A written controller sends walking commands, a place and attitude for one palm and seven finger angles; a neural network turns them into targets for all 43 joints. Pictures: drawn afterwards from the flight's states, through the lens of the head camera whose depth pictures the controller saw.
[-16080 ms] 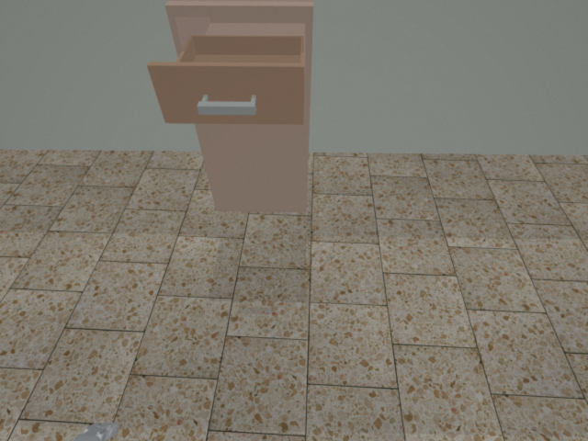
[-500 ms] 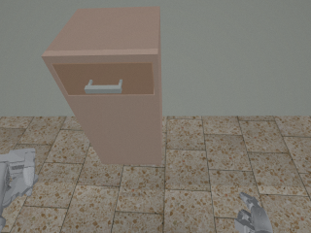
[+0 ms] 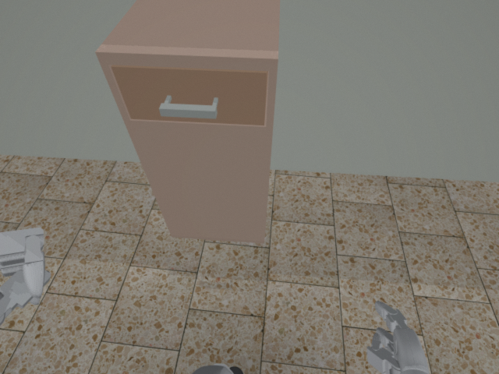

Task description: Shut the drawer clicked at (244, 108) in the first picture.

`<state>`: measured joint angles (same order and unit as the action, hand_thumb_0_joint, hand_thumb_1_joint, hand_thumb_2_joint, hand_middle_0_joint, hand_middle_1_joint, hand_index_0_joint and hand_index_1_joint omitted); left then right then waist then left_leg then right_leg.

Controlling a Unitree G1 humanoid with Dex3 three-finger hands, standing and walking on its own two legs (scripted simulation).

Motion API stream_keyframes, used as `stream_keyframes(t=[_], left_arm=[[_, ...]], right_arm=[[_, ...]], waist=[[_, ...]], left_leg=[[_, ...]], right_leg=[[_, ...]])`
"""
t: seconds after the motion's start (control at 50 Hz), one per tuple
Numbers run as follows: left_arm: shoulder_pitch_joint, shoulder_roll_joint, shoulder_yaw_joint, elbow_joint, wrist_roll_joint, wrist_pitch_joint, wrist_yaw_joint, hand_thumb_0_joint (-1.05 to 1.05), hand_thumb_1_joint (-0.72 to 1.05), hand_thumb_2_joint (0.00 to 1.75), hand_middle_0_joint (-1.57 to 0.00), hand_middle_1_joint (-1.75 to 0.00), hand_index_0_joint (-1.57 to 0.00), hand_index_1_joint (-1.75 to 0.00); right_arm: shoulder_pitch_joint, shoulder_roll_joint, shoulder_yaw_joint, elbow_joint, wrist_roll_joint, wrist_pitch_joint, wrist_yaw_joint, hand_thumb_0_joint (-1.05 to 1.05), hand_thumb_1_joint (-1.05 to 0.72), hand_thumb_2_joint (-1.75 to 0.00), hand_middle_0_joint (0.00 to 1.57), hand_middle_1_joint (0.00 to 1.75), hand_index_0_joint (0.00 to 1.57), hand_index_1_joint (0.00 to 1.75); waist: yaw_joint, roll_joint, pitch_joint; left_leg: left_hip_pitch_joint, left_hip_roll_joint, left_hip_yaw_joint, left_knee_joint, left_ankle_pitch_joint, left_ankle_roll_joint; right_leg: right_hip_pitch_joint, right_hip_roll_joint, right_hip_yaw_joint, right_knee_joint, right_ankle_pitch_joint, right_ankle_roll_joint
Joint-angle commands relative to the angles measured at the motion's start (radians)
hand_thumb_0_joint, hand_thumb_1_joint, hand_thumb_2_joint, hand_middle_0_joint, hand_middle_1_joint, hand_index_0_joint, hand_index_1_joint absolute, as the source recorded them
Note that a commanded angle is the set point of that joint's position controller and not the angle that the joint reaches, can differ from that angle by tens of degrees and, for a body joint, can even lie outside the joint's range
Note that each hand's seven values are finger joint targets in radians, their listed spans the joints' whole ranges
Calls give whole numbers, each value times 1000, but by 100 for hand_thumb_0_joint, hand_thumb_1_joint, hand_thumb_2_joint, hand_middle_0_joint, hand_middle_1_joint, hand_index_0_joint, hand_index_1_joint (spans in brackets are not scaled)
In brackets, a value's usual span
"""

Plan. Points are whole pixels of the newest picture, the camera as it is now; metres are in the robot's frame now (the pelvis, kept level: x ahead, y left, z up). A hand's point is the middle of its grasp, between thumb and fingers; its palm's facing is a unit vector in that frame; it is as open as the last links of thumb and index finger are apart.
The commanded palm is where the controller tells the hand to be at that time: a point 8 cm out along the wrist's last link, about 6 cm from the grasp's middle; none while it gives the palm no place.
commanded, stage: step back with the hand held close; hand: left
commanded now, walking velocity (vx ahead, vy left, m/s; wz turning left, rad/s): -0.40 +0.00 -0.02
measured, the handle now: (190, 105) +0.71 +0.21 +0.00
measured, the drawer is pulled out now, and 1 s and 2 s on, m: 0.00 0.00 0.00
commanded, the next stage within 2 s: stop stepping back and stand still in 0.74 s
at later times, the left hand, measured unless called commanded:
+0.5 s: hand (38, 302) +0.16 +0.23 +0.17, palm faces +0.25 -0.87 -0.43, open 3.2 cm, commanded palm +0.09 +0.28 +0.18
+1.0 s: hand out of the picture +0.05 +0.23 +0.18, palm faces +0.22 -0.83 -0.50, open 3.2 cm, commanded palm -0.01 +0.29 +0.18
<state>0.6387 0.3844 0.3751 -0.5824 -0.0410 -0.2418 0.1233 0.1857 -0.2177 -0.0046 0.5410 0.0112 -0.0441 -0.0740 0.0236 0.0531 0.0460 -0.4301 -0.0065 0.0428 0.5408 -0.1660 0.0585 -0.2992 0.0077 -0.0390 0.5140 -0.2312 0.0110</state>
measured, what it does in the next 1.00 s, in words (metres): walks backwards: right foot, then left foot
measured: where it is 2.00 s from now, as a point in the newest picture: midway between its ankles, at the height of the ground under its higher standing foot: outside the picture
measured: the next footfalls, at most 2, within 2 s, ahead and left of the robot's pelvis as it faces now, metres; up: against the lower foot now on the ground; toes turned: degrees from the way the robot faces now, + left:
right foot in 0.38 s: -0.12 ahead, -0.08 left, +0.00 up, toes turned -2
left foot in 0.78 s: +0.01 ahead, +0.11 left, +0.00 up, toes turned -3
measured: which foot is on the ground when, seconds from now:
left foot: down 0.00-0.64, up 0.66-0.76, down 0.78-1.00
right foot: down 0.00-0.14, up 0.16-0.36, down 0.38-1.00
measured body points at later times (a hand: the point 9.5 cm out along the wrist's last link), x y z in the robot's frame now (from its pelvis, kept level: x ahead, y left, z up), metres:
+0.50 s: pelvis -0.05 +0.01 -0.01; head -0.02 +0.03 +0.44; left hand +0.14 +0.27 +0.19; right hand +0.11 -0.23 -0.09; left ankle +0.10 +0.07 -0.73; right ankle -0.15 -0.11 -0.73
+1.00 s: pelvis -0.16 +0.02 +0.00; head -0.13 +0.03 +0.45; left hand +0.03 +0.28 +0.20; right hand +0.01 -0.21 -0.07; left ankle -0.03 +0.11 -0.73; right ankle -0.17 -0.08 -0.72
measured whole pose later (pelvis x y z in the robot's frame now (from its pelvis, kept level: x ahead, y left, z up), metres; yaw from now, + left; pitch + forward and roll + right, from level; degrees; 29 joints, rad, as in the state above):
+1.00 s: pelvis -0.16 +0.02 +0.00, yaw -4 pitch +0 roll -1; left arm 0.68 0.46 0.40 -0.67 -0.06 -0.21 0.13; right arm 0.18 -0.16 0.02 0.54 0.00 -0.11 -0.04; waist -0.02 -0.02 0.04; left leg -0.42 0.00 0.02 0.47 -0.08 0.04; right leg -0.29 0.04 -0.03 0.63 -0.48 0.00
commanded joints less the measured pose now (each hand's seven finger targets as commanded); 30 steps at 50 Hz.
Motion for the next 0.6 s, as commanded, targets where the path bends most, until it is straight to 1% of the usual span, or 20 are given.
stream_keyframes(t=[0.0,0.04,0.08,0.1,0.14,0.16,0.18,0.22,0.28,0.3,0.34,0.36,0.38,0.4,0.44,0.46,0.5,0.52,0.56,0.58], left_arm=[[-81,172,100,-203,-13,-65,42,0,90,90,-140,-160,-140,-160],[-92,164,86,-193,-9,-64,48,0,90,90,-140,-160,-140,-160],[-83,180,101,-204,-11,-74,47,0,90,90,-140,-160,-140,-160],[-72,193,114,-213,-9,-77,46,0,90,90,-140,-160,-140,-160],[-45,176,150,-207,15,-87,34,0,90,90,-140,-160,-140,-160],[-56,187,163,-211,19,-80,32,0,90,90,-140,-160,-140,-160],[-54,191,161,-224,17,-80,30,0,90,90,-140,-160,-140,-160],[17,179,150,-221,-6,-77,29,0,90,90,-140,-160,-140,-160],[34,166,110,-247,-35,-75,19,0,90,90,-140,-160,-140,-160],[42,178,119,-243,-40,-80,19,0,90,90,-140,-160,-140,-160],[-31,215,124,-237,-43,-105,15,0,90,90,-140,-160,-140,-160],[-75,235,137,-222,-48,-112,23,0,90,90,-140,-160,-140,-160],[-106,261,161,-196,-40,-113,27,0,90,90,-140,-160,-140,-160],[-139,201,89,-204,-45,-100,18,0,90,90,-140,-160,-140,-160],[-73,205,106,-196,-50,-77,14,0,90,90,-140,-160,-140,-160],[-63,214,118,-206,-55,-78,8,0,90,90,-140,-160,-140,-160],[-11,240,160,-220,-68,-73,2,0,90,90,-140,-160,-140,-160],[17,243,176,-228,-73,-64,3,0,90,90,-140,-160,-140,-160],[63,245,191,-250,-81,-60,2,0,90,90,-140,-160,-140,-160],[80,253,191,-244,-80,-65,2,0,90,90,-140,-160,-140,-160]], right_arm=[[-61,-121,-60,-104,-14,-58,-12,0,-90,-90,20,30,20,30],[-65,-120,-57,-99,-11,-54,-15,0,-90,-90,20,30,20,30],[-82,-132,-55,-105,-8,-54,-23,0,-90,-90,20,30,20,30],[-102,-139,-53,-117,-10,-60,-28,0,-90,-90,20,30,20,30],[-125,-164,-54,-137,-24,-72,-29,0,-90,-90,20,30,20,30],[-112,-139,-56,-134,-29,-71,-24,0,-90,-90,20,30,20,30],[-106,-128,-60,-135,-29,-74,-16,0,-90,-90,20,30,20,30],[-99,-117,-58,-133,-29,-87,-2,0,-90,-90,20,30,20,30],[-74,-109,-53,-94,-30,-94,19,0,-90,-90,20,30,20,30],[-64,-103,-53,-80,-32,-90,22,0,-90,-90,20,30,20,30],[-38,-101,-43,-47,-28,-63,22,0,-90,-90,20,30,20,30],[-53,-90,-34,-42,-28,-61,17,0,-90,-90,20,30,20,30],[-75,-92,-25,-46,-39,-72,9,0,-90,-90,20,30,20,30],[-75,-101,-47,-33,-9,-80,0,0,-90,-90,20,30,20,30],[-98,-123,-47,-61,-4,-77,-10,0,-90,-90,20,30,20,30],[-107,-132,-49,-75,-4,-74,-9,0,-90,-90,20,30,20,30],[-134,-137,-49,-105,-25,-73,-2,0,-90,-90,20,30,20,30],[-121,-128,-46,-105,-34,-70,3,0,-90,-90,20,30,20,30],[-122,-114,-47,-114,-37,-55,13,0,-90,-90,20,30,20,30],[-108,-109,-47,-110,-22,-47,16,0,-90,-90,20,30,20,30]], waist=[[-47,-146,-125],[-50,-120,-118],[-44,-26,-109],[-41,56,-98],[-20,280,-111],[-16,232,-123],[-12,144,-134],[-5,97,-172],[-12,180,-217],[-16,172,-218],[-36,-40,-214],[-43,-108,-211],[-41,-83,-198],[-56,-182,-242],[-46,-40,-226],[-37,40,-224],[-13,207,-254],[-4,190,-262],[4,158,-242],[-3,54,-238]], left_leg=[[233,11,-66,120,-135,-48],[238,13,-80,69,-88,-48],[212,65,-153,-64,-121,-33],[124,121,-226,-196,-223,-14],[-296,298,-465,-522,-693,76],[-303,316,-472,-519,-636,93],[-238,302,-423,-466,-528,95],[-91,255,-347,-412,-383,71],[83,201,-247,-394,-253,-22],[136,186,-215,-336,-144,-49],[331,95,-104,-37,29,-75],[399,73,-80,58,22,-78],[400,70,-34,23,28,-75],[434,44,-43,22,61,-69],[461,99,-112,-73,269,-28],[435,133,-164,-150,258,-9],[270,229,-317,-377,59,-7],[177,247,-333,-452,-91,-32],[56,203,-227,-417,-219,-82],[114,111,-100,-209,-188,-91]], right_leg=[[-224,-177,226,-251,-86,-98],[-208,-158,172,-201,7,-82],[-180,-78,105,-135,-54,-42],[-107,-15,70,-68,-117,-14],[258,113,43,332,-127,14],[246,102,65,438,-145,2],[192,95,69,438,-185,-7],[120,85,52,324,-259,-18],[106,74,6,6,-290,-49],[108,42,25,-147,-202,-56],[-98,-136,196,-308,-3,-104],[-205,-214,207,-307,88,-117],[-208,-198,135,-248,179,-85],[-174,-133,74,-200,172,-63],[-157,-31,37,-104,142,1],[-124,21,26,-58,27,16],[10,86,26,76,-277,-15],[90,93,32,115,-341,-38],[181,75,20,-24,-265,-68],[81,-5,67,-161,-237,-86]])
